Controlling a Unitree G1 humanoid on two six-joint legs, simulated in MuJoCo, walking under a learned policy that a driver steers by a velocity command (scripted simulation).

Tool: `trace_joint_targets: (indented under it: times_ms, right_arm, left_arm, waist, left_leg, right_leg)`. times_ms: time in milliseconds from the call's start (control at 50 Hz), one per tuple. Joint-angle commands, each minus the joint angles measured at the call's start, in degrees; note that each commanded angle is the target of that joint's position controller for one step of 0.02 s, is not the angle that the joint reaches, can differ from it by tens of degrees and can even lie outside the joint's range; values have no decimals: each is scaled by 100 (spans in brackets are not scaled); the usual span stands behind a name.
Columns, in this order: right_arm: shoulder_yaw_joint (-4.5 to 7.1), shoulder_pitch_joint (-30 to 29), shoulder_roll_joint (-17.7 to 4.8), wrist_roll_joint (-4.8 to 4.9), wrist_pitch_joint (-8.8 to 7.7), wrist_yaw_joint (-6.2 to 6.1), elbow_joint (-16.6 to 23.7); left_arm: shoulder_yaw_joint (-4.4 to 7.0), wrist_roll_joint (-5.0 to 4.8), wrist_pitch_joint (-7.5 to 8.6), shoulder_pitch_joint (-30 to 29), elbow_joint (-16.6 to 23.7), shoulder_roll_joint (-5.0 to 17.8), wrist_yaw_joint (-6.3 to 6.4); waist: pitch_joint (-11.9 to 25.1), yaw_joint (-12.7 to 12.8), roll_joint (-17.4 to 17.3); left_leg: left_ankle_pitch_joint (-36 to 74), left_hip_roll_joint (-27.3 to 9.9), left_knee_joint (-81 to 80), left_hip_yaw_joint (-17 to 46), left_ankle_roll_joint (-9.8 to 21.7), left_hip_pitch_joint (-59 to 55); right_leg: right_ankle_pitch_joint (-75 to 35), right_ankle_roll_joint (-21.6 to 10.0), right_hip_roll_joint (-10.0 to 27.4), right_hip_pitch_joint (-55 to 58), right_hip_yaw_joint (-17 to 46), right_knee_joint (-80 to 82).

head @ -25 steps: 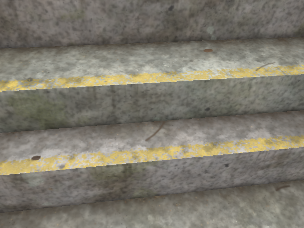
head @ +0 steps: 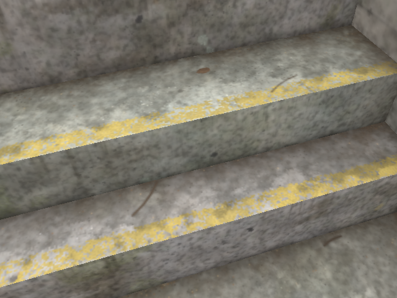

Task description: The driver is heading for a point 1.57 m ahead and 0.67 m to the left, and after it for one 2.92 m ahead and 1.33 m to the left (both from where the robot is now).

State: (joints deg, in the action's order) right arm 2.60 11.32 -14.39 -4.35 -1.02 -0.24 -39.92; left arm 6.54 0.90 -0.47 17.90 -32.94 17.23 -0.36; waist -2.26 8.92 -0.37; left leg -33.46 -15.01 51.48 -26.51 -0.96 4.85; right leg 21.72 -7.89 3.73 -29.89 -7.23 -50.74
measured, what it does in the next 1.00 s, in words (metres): climbs, turning left: left foot 0.20 m higher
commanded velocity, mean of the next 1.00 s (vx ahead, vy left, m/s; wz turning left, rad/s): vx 0.10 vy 0.00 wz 0.36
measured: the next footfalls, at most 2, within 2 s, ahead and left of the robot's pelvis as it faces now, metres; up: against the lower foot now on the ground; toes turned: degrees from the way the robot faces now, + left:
left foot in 0.54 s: +0.31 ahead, +0.12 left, +0.20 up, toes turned +11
right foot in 1.08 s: +0.42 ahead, -0.04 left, +0.20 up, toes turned +23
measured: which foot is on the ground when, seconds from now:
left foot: down 0.00-0.00, up 0.02-0.52, down 0.54-1.00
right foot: down 0.00-0.58, up 0.60-1.00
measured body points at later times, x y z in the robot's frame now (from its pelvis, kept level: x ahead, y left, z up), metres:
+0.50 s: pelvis +0.16 +0.00 +0.07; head +0.19 -0.03 +0.51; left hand +0.18 +0.25 -0.05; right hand +0.36 -0.17 -0.05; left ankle +0.25 +0.13 -0.44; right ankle +0.11 -0.08 -0.69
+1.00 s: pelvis +0.27 +0.02 +0.22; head +0.31 +0.04 +0.66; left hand +0.40 +0.26 +0.12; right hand +0.49 -0.17 +0.11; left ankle +0.27 +0.11 -0.49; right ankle +0.40 -0.05 -0.44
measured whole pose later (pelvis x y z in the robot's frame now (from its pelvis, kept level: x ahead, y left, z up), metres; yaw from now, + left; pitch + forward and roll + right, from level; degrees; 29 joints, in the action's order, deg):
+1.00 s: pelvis +0.27 +0.02 +0.22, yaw +21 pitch +2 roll +0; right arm 4.3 9.2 -9.6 -3.0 1.4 -5.8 -38.7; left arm -1.7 -0.1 0.0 4.9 -33.9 6.4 0.8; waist -3.8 -2.2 0.6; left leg -20.4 7.9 45.1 5.9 3.6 25.7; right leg 14.6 -2.4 0.8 -41.5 -1.2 -63.4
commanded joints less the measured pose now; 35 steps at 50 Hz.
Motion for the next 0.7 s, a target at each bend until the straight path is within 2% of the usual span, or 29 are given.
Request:
trace_joint_targets:
  times_ms: [20,40,60,80,100,120,140,160,200,260,280,300,320,340,380,420,440,460,480,500,520,540,560,580,600,620,640,660,700]
  right_arm:
    - [-132,-1893,429,449,-94,369,1086]
    - [-101,-1209,396,334,-58,518,1659]
    - [-102,-816,334,203,-28,499,1662]
    - [-59,-754,106,170,-76,385,1578]
    - [-40,-737,-12,195,-111,236,1429]
    - [-51,-567,44,201,-103,131,1286]
    - [-23,-266,185,220,-64,47,1020]
    - [12,58,191,337,-25,5,692]
    - [59,-108,382,419,29,-99,556]
    - [44,-498,677,383,58,-166,594]
    - [46,-568,716,311,96,-205,667]
    - [29,-647,726,247,132,-213,736]
    - [37,-792,640,282,207,-240,751]
    - [-28,-911,796,258,279,-251,866]
    - [-95,-1096,822,237,392,-267,995]
    - [-164,-1234,907,317,502,-291,1248]
    - [-230,-1197,836,339,564,-264,1318]
    - [-292,-1432,862,359,600,-228,1414]
    - [-291,-1495,902,439,593,-198,1481]
    - [-232,-704,796,514,569,-174,1059]
    - [-187,-9,720,505,582,-224,782]
    - [-155,574,561,464,530,-257,660]
    - [-97,829,372,408,422,-263,660]
    - [105,1070,-90,399,395,-363,618]
    - [330,558,-567,383,513,-458,778]
    - [367,-257,-622,278,574,-430,1058]
    - [306,-749,-443,221,571,-489,1078]
    - [202,-885,-58,242,485,-495,895]
    - [115,-758,186,237,296,-443,514]
  left_arm:
    - [-3,141,34,1824,-605,60,61]
    - [67,123,19,737,-89,749,336]
    - [122,133,106,474,50,1199,501]
    - [23,132,237,188,93,911,516]
    - [-92,178,380,74,16,597,431]
    - [-179,97,569,-7,-67,321,359]
    - [-250,86,676,-172,-129,55,293]
    - [-267,137,759,-111,-288,41,216]
    - [-147,148,865,303,-656,264,131]
    - [-204,176,838,725,-1049,21,153]
    - [-209,182,858,790,-1110,32,145]
    - [-241,125,903,711,-1137,0,125]
    - [-267,90,903,582,-1111,-24,121]
    - [-303,69,877,569,-1163,-101,150]
    - [-341,29,803,488,-1303,-193,190]
    - [-353,-6,808,350,-1327,-18,342]
    - [-289,-68,745,164,-1285,260,383]
    - [-270,-87,675,229,-1279,289,427]
    - [-220,-126,640,137,-1205,514,477]
    - [-245,-146,566,-232,-1093,459,451]
    - [-208,-212,566,-177,-1077,670,397]
    - [-205,-322,581,-200,-1136,752,311]
    - [-187,-383,559,-205,-1108,813,203]
    - [-134,-279,500,-751,-660,865,97]
    - [-200,2,496,-1695,-13,411,-47]
    - [-384,259,510,-1813,254,-276,-139]
    - [-500,230,440,-1537,392,-730,-124]
    - [-529,288,380,-1278,424,-795,-23]
    - [-592,374,350,-778,288,-862,82]
  waist:
    - [201,661,1021]
    - [1301,-253,1936]
    - [1160,-541,1633]
    - [451,-671,900]
    - [74,-716,295]
    - [-49,-745,179]
    - [150,-867,6]
    - [462,-799,-5]
    - [321,-597,87]
    - [156,-445,165]
    - [162,-471,292]
    - [78,-556,169]
    - [-79,-547,171]
    - [-135,-691,138]
    - [-201,-805,430]
    - [-78,-929,1027]
    - [128,-985,1028]
    - [152,-865,1032]
    - [238,-902,1137]
    - [862,-1157,837]
    - [1152,-1259,1195]
    - [1537,-1450,1483]
    - [1835,-1729,1306]
    - [1671,-1960,535]
    - [1791,-1869,-1338]
    - [1771,-1565,-709]
    - [1293,-1106,-585]
    - [317,-783,-89]
    - [-84,-511,197]
  left_leg:
    - [511,1025,4350,1476,368,3450]
    - [876,1342,5265,2407,23,4126]
    - [1135,1073,5742,2642,-152,4306]
    - [1518,969,5857,2646,-175,4467]
    - [1836,903,5776,2665,-126,4613]
    - [2104,906,5602,2780,-96,4518]
    - [2546,1023,5980,2941,-99,4195]
    - [2710,1276,6346,2980,-44,4025]
    - [2407,1656,7364,3124,229,4880]
    - [1891,1934,8391,3225,422,6301]
    - [1674,1909,8730,3248,443,6750]
    - [1605,1855,8715,3262,372,7030]
    - [1527,1927,8825,3129,312,7217]
    - [1676,1823,8613,3164,375,7328]
    - [1852,1733,7309,2602,332,6799]
    - [1245,1454,7032,2557,333,6723]
    - [451,1186,5562,2140,332,6475]
    - [-1,1074,4503,1905,403,5947]
    - [-445,1067,3596,1888,603,5268]
    - [-963,1542,3257,1212,707,3857]
    - [-948,1853,3314,1011,824,3141]
    - [-631,2017,2662,1242,975,2565]
    - [-104,2221,1521,1948,1100,1868]
    - [-653,1700,191,4129,1506,1400]
    - [-1910,908,-1879,7308,2216,1449]
    - [-1459,677,-2614,7827,2196,1775]
    - [-1087,640,-2399,7250,2012,2505]
    - [-431,723,-1671,6319,1712,3365]
    - [896,1186,-1164,5040,1497,3555]
  right_leg:
    - [-968,-338,-357,2518,1402,1347]
    - [1004,-710,920,2390,5076,3704]
    - [3200,-872,1631,2076,5561,4596]
    - [3141,-806,1656,1485,5180,4405]
    - [2333,-519,1601,1224,4428,4051]
    - [1457,-401,1513,939,3793,3688]
    - [550,-334,1494,798,3252,3461]
    - [-216,-273,1506,1085,2646,3418]
    - [-1269,-336,1425,1675,1971,3192]
    - [-1927,-302,1541,2463,1329,3133]
    - [-1805,-290,1572,2712,1205,3140]
    - [-1662,-256,1607,2733,1082,3193]
    - [-2045,-189,1656,2591,946,3318]
    - [-2354,-25,1590,2545,782,3356]
    - [-2349,144,1158,2028,148,3672]
    - [-3755,-64,1323,2360,98,3997]
    - [-4006,-137,1160,2837,-185,4306]
    - [-4250,-246,1058,2914,-297,4564]
    - [-5502,-323,1135,3074,-442,4533]
    - [-7926,-434,1071,2917,-895,3857]
    - [-10416,-542,1420,3001,-834,3223]
    - [-11278,-504,1561,3215,-767,2532]
    - [-11044,-341,1394,3037,-764,1349]
    - [-8825,48,773,1313,-680,-131]
    - [-2249,310,-482,-283,62,-2804]
    - [-1548,423,-577,-974,1514,-4997]
    - [-1920,529,-540,-1239,1622,-5805]
    - [-2276,550,-422,-1517,1408,-5845]
    - [-2255,550,-449,-1891,1252,-6072]
Velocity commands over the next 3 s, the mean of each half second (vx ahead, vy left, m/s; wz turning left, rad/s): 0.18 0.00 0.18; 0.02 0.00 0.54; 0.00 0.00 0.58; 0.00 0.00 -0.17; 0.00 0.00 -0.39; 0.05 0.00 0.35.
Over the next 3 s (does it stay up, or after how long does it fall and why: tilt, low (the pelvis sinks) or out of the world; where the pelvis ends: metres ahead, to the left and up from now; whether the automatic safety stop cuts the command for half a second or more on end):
stays up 0.28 0.02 0.22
